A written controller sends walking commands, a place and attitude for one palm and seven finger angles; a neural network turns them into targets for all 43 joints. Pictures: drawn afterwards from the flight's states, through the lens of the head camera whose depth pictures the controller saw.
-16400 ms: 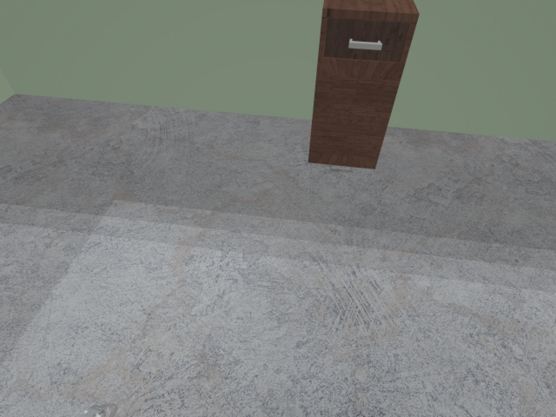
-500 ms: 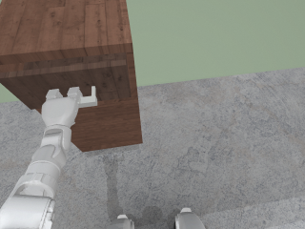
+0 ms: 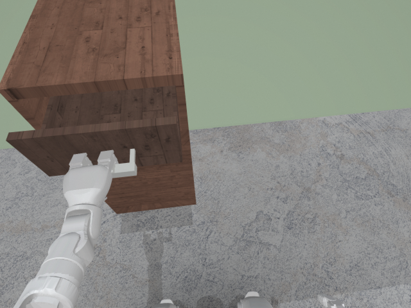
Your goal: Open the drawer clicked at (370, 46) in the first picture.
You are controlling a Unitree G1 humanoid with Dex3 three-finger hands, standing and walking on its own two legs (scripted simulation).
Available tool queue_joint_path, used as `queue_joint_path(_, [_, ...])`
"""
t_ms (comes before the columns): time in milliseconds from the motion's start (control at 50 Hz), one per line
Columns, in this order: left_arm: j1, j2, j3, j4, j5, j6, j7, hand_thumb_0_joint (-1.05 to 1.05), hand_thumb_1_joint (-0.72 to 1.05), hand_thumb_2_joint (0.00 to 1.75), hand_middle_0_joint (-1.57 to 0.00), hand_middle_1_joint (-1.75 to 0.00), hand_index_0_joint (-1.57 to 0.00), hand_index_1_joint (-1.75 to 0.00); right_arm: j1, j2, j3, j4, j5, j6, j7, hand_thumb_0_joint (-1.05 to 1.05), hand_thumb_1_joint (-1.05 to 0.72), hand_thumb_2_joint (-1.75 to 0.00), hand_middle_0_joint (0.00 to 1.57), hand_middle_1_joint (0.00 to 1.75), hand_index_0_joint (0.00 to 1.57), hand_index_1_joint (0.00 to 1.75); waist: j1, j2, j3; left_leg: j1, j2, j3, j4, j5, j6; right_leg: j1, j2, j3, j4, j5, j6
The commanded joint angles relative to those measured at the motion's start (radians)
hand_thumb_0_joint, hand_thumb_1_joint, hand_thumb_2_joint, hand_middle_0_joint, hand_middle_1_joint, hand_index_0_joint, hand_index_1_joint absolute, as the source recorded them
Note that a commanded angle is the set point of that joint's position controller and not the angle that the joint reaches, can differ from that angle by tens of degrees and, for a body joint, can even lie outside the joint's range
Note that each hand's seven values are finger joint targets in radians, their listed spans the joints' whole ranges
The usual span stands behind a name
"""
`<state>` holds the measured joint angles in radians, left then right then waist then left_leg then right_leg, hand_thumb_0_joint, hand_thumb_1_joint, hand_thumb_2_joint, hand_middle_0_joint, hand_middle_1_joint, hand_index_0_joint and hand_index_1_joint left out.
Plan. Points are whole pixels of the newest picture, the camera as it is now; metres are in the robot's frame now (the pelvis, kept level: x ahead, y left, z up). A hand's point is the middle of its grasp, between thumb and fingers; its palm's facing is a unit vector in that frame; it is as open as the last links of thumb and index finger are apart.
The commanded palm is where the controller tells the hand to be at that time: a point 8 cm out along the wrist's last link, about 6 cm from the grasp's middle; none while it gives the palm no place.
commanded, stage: pull the drawer open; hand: left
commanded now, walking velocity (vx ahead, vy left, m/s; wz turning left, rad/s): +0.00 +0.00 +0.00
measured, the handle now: (105, 164) +0.42 +0.23 -0.03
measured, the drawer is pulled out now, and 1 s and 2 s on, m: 0.11 0.22 0.30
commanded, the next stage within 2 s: open the thumb to release the handle in 1.80 s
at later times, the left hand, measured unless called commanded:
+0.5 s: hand (97, 219) +0.30 +0.23 -0.05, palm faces -0.03 -0.03 -1.00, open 5.8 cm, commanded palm +0.26 +0.23 +0.01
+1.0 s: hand (95, 246) +0.24 +0.22 -0.05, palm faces -0.03 -0.04 -1.00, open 5.8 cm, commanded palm +0.20 +0.23 +0.01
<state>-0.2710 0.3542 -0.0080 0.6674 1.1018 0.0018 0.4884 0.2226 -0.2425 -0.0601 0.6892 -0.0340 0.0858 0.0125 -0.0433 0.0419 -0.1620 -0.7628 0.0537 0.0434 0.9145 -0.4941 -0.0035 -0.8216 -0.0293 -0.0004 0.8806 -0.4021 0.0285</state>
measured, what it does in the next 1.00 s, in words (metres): stands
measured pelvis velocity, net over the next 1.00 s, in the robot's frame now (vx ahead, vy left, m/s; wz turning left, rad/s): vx -0.01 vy -0.01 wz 0.01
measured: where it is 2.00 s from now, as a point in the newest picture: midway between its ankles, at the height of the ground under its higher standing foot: outside the picture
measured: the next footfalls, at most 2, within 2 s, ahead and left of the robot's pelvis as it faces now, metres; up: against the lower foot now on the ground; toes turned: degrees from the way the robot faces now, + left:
none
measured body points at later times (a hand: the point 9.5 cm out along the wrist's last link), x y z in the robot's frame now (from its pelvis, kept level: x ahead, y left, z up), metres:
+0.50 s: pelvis -0.02 -0.01 +0.00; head +0.05 -0.02 +0.44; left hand +0.29 +0.23 +0.01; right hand +0.12 -0.26 -0.13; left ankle -0.04 +0.12 -0.69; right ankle +0.00 -0.14 -0.69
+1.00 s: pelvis -0.01 -0.01 +0.00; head +0.06 -0.03 +0.44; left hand +0.24 +0.22 +0.01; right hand +0.15 -0.26 -0.12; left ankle -0.04 +0.12 -0.69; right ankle +0.00 -0.14 -0.69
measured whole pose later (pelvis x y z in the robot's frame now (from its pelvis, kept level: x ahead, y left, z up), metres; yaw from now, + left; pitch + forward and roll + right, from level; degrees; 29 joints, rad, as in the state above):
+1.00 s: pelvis -0.01 -0.01 +0.00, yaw +0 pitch +15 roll +0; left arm 0.15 0.29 -0.07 0.33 1.12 0.05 0.55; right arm 0.16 -0.23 -0.05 0.65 -0.04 0.02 0.00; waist 0.00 0.04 -0.15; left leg -0.69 0.05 0.04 0.92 -0.50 -0.02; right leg -0.76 -0.03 0.00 0.92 -0.43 0.01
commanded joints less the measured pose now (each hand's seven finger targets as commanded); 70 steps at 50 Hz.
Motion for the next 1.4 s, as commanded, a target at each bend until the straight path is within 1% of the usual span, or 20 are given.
queue_joint_path(0, [-0.043, 0.195, 0.106, -0.202, -0.018, 0.013, 0.059, 0.0, 0.9, 0.9, -0.4, -1.35, -0.4, -1.35, 0.041, -0.143, -0.053, -0.092, -0.005, -0.03, -0.012, 0.0, -0.9, -0.9, 0.2, 0.3, 0.2, 0.3, 0.048, -0.011, -0.371, 0.188, -0.059, 0.003, -0.077, 0.576, 0.021, 0.317, 0.051, -0.048, -0.04, 0.535, -0.065])
queue_joint_path(40, [-0.019, 0.168, 0.088, -0.232, -0.022, 0.014, 0.065, 0.0, 0.9, 0.9, -0.4, -1.35, -0.4, -1.35, 0.03, -0.14, -0.055, -0.099, -0.004, -0.039, -0.012, 0.0, -0.9, -0.9, 0.2, 0.3, 0.2, 0.3, 0.045, -0.007, -0.356, 0.19, -0.059, 0.005, -0.081, 0.549, 0.019, 0.307, 0.053, -0.052, -0.044, 0.509, -0.065])
queue_joint_path(100, [0.028, 0.186, 0.112, -0.239, -0.025, 0.02, 0.073, 0.0, 0.9, 0.9, -0.4, -1.35, -0.4, -1.35, 0.017, -0.142, -0.051, -0.099, -0.005, -0.043, -0.013, 0.0, -0.9, -0.9, 0.2, 0.3, 0.2, 0.3, 0.05, -0.021, -0.34, 0.175, -0.063, 0.008, -0.084, 0.511, 0.02, 0.315, 0.052, -0.048, -0.046, 0.502, -0.065])
queue_joint_path(280, [-0.011, 0.175, 0.095, -0.252, -0.009, 0.036, 0.098, 0.0, 0.9, 0.9, -0.4, -1.35, -0.4, -1.35, -0.021, -0.14, -0.043, -0.097, -0.005, -0.065, -0.025, 0.0, -0.9, -0.9, 0.2, 0.3, 0.2, 0.3, 0.044, -0.018, -0.279, 0.164, -0.069, 0.0, -0.097, 0.391, 0.019, 0.257, 0.055, -0.057, -0.052, 0.356, -0.071])
queue_joint_path(360, [0.008, 0.159, 0.075, -0.241, -0.008, 0.042, 0.095, 0.0, 0.9, 0.9, -0.4, -1.35, -0.4, -1.35, -0.028, -0.134, -0.041, -0.102, -0.004, -0.072, -0.033, 0.0, -0.9, -0.9, 0.2, 0.3, 0.2, 0.3, 0.051, -0.028, -0.281, 0.157, -0.077, 0.004, -0.1, 0.352, 0.02, 0.266, 0.052, -0.051, -0.06, 0.336, -0.068])
queue_joint_path(380, [0.003, 0.187, 0.102, -0.252, -0.013, 0.043, 0.093, 0.0, 0.9, 0.9, -0.4, -1.35, -0.4, -1.35, -0.037, -0.139, -0.039, -0.102, -0.003, -0.071, -0.035, 0.0, -0.9, -0.9, 0.2, 0.3, 0.2, 0.3, 0.058, -0.029, -0.289, 0.16, -0.075, 0.001, -0.103, 0.356, 0.019, 0.274, 0.052, -0.049, -0.058, 0.335, -0.07])
queue_joint_path(460, [0.015, 0.132, 0.048, -0.245, -0.01, 0.044, 0.085, 0.0, 0.9, 0.9, -0.4, -1.35, -0.4, -1.35, -0.04, -0.129, -0.037, -0.112, 0.001, -0.081, -0.039, 0.0, -0.9, -0.9, 0.2, 0.3, 0.2, 0.3, 0.052, -0.033, -0.262, 0.16, -0.077, 0.002, -0.111, 0.328, 0.019, 0.258, 0.052, -0.053, -0.068, 0.304, -0.068])
queue_joint_path(480, [0.009, 0.155, 0.071, -0.263, -0.01, 0.039, 0.084, 0.0, 0.9, 0.9, -0.4, -1.35, -0.4, -1.35, -0.049, -0.133, -0.037, -0.112, 0.0, -0.082, -0.04, 0.0, -0.9, -0.9, 0.2, 0.3, 0.2, 0.3, 0.056, -0.025, -0.279, 0.17, -0.075, 0.001, -0.107, 0.342, 0.02, 0.262, 0.053, -0.049, -0.064, 0.312, -0.071])
queue_joint_path(500, [0.053, 0.145, 0.064, -0.267, -0.006, 0.04, 0.085, 0.0, 0.9, 0.9, -0.4, -1.35, -0.4, -1.35, -0.048, -0.128, -0.037, -0.121, 0.0, -0.083, -0.04, 0.0, -0.9, -0.9, 0.2, 0.3, 0.2, 0.3, 0.068, -0.025, -0.288, 0.173, -0.077, 0.003, -0.11, 0.346, 0.019, 0.269, 0.053, -0.049, -0.062, 0.314, -0.07])
queue_joint_path(520, [0.068, 0.116, 0.04, -0.271, -0.01, 0.041, 0.084, 0.0, 0.9, 0.9, -0.4, -1.35, -0.4, -1.35, -0.049, -0.125, -0.038, -0.126, 0.001, -0.086, -0.039, 0.0, -0.9, -0.9, 0.2, 0.3, 0.2, 0.3, 0.06, -0.027, -0.277, 0.176, -0.077, 0.005, -0.109, 0.352, 0.02, 0.271, 0.053, -0.05, -0.067, 0.331, -0.07])
queue_joint_path(580, [0.154, 0.129, 0.069, -0.307, -0.019, 0.041, 0.082, 0.0, 0.9, 0.9, -0.4, -1.35, -0.4, -1.35, -0.058, -0.126, -0.037, -0.137, 0.001, -0.09, -0.036, 0.0, -0.9, -0.9, 0.2, 0.3, 0.2, 0.3, 0.08, -0.033, -0.303, 0.176, -0.077, 0.006, -0.108, 0.378, 0.018, 0.302, 0.054, -0.048, -0.06, 0.364, -0.072])
queue_joint_path(760, [0.315, 0.078, 0.037, -0.425, -0.011, 0.049, 0.101, 0.0, 0.9, 0.9, -0.4, -1.35, -0.4, -1.35, -0.078, -0.116, -0.037, -0.165, -0.001, -0.103, -0.022, 0.0, -0.9, -0.9, 0.2, 0.3, 0.2, 0.3, 0.071, -0.044, -0.246, 0.18, -0.074, 0.007, -0.102, 0.386, 0.016, 0.288, 0.055, -0.051, -0.062, 0.389, -0.071])
queue_joint_path(800, [0.323, 0.093, 0.052, -0.451, -0.003, 0.053, 0.108, 0.0, 0.9, 0.9, -0.4, -1.35, -0.4, -1.35, -0.088, -0.115, -0.036, -0.163, -0.003, -0.102, -0.022, 0.0, -0.9, -0.9, 0.2, 0.3, 0.2, 0.3, 0.074, -0.019, -0.254, 0.189, -0.072, 0.005, -0.099, 0.392, 0.014, 0.279, 0.055, -0.05, -0.054, 0.382, -0.073])
queue_joint_path(880, [0.345, 0.094, 0.055, -0.477, -0.001, 0.064, 0.116, 0.0, 0.9, 0.9, -0.4, -1.35, -0.4, -1.35, -0.101, -0.117, -0.035, -0.163, -0.007, -0.105, -0.025, 0.0, -0.9, -0.9, 0.2, 0.3, 0.2, 0.3, 0.072, -0.035, -0.248, 0.194, -0.072, 0.0, -0.096, 0.389, 0.015, 0.28, 0.057, -0.051, -0.054, 0.383, -0.074])
queue_joint_path(980, [0.467, 0.087, 0.059, -0.531, -0.004, 0.077, 0.115, 0.0, 0.9, 0.9, -0.4, -1.35, -0.4, -1.35, -0.121, -0.108, -0.03, -0.177, -0.009, -0.1, -0.024, 0.0, -0.9, -0.9, 0.2, 0.3, 0.2, 0.3, 0.088, -0.04, -0.264, 0.208, -0.074, 0.001, -0.089, 0.437, 0.013, 0.311, 0.054, -0.044, -0.046, 0.452, -0.074])
queue_joint_path(1120, [0.62, 0.062, 0.043, -0.604, -0.003, 0.071, 0.12, 0.0, 0.9, 0.9, -0.4, -1.35, -0.4, -1.35, -0.151, -0.092, -0.021, -0.207, -0.012, -0.097, -0.016, 0.0, -0.9, -0.9, 0.2, 0.3, 0.2, 0.3, 0.1, -0.027, -0.218, 0.209, -0.075, 0.002, -0.085, 0.428, 0.011, 0.3, 0.055, -0.045, -0.043, 0.439, -0.074])
queue_joint_path(1180, [0.62, 0.058, 0.039, -0.628, 0.003, 0.068, 0.124, 0.0, 0.9, 0.9, -0.4, -1.35, -0.4, -1.35, -0.163, -0.093, -0.018, -0.211, -0.016, -0.097, -0.014, 0.0, -0.9, -0.9, 0.2, 0.3, 0.2, 0.3, 0.09, -0.031, -0.207, 0.204, -0.072, -0.004, -0.077, 0.415, 0.011, 0.28, 0.056, -0.045, -0.039, 0.42, -0.075])
queue_joint_path(1280, [0.688, 0.053, 0.037, -0.686, 0.008, 0.057, 0.137, 0.0, 0.9, 0.9, -0.4, -1.35, -0.4, -1.35, -0.174, -0.088, -0.018, -0.223, -0.024, -0.099, -0.009, 0.0, -0.9, -0.9, 0.2, 0.3, 0.2, 0.3, 0.101, -0.022, -0.231, 0.214, -0.069, -0.009, -0.061, 0.446, 0.009, 0.276, 0.055, -0.043, -0.018, 0.438, -0.076])
queue_joint_path(1340, [0.724, 0.042, 0.021, -0.694, 0.011, 0.057, 0.14, 0.0, 0.9, 0.9, -0.4, -1.35, -0.4, -1.35, -0.182, -0.085, -0.015, -0.226, -0.025, -0.099, -0.005, 0.0, -0.9, -0.9, 0.2, 0.3, 0.2, 0.3, 0.101, -0.022, -0.199, 0.206, -0.071, -0.007, -0.056, 0.416, 0.009, 0.255, 0.056, -0.041, -0.02, 0.411, -0.074])
queue_joint_path(1380, [0.734, 0.066, 0.05, -0.712, 0.009, 0.054, 0.143, 0.0, 0.9, 0.9, -0.4, -1.35, -0.4, -1.35, -0.189, -0.086, -0.014, -0.229, -0.026, -0.099, -0.008, 0.0, -0.9, -0.9, 0.2, 0.3, 0.2, 0.3, 0.106, -0.021, -0.209, 0.198, -0.074, -0.009, -0.055, 0.406, 0.009, 0.266, 0.055, -0.037, -0.016, 0.415, -0.077])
